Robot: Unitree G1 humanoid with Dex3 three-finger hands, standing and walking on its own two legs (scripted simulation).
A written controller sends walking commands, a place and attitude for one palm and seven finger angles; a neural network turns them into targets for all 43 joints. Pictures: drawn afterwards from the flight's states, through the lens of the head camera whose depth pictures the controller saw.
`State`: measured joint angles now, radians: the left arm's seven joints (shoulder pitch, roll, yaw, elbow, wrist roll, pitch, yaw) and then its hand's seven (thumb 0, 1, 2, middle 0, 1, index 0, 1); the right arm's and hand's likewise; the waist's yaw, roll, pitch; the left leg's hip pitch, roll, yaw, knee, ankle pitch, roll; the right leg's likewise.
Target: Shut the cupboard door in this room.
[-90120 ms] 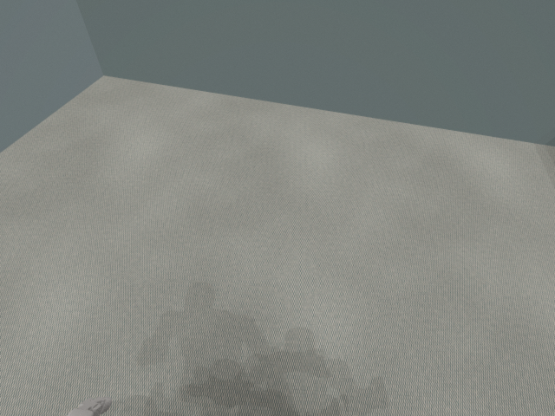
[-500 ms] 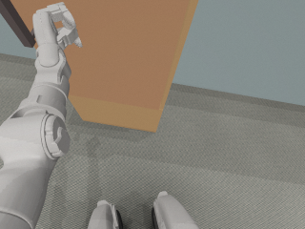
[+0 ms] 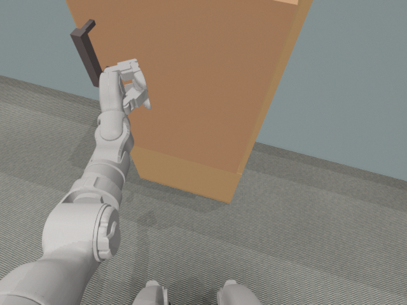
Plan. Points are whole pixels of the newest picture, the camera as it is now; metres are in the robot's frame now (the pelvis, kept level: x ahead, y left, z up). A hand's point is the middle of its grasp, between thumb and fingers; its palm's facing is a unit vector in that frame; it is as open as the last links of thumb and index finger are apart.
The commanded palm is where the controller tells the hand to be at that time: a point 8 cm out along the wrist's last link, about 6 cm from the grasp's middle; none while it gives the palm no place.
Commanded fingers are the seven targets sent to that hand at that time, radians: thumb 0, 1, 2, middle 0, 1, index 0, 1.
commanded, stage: draw the hand back to the body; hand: left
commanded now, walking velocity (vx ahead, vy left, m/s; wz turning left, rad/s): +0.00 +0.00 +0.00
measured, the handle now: (95, 55) +0.64 +0.19 +0.09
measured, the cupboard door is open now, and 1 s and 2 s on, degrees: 0 0 0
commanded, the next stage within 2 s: step back with the hand held close in 1.50 s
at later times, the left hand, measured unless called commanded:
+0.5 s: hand (81, 154) +0.34 +0.15 +0.15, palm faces +0.04 -0.99 -0.10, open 3.1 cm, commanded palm +0.31 +0.21 +0.17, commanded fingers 0.00 0.90 0.90 -1.02 -1.20 -1.02 -1.20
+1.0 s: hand out of the picture +0.23 +0.26 +0.21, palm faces +0.38 -0.86 -0.34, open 5.1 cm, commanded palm +0.18 +0.30 +0.23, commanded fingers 0.00 0.90 0.90 -0.34 -0.45 -0.34 -0.45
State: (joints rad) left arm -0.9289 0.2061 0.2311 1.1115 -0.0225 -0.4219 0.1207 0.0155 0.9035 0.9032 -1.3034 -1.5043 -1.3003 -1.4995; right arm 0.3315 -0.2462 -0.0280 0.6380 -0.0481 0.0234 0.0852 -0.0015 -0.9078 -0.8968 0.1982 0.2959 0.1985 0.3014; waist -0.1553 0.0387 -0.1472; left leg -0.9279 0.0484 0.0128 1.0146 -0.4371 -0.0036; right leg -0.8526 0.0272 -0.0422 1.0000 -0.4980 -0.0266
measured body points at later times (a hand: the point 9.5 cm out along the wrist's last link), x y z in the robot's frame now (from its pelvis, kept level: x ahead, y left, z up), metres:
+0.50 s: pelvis -0.01 +0.01 +0.05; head -0.01 -0.01 +0.50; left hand +0.34 +0.21 +0.15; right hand +0.13 -0.25 -0.05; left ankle +0.02 +0.12 -0.67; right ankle -0.02 -0.10 -0.67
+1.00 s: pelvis +0.02 +0.02 +0.07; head +0.00 +0.00 +0.52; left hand +0.21 +0.31 +0.22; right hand +0.21 -0.19 -0.01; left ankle +0.02 +0.12 -0.67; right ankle -0.02 -0.10 -0.67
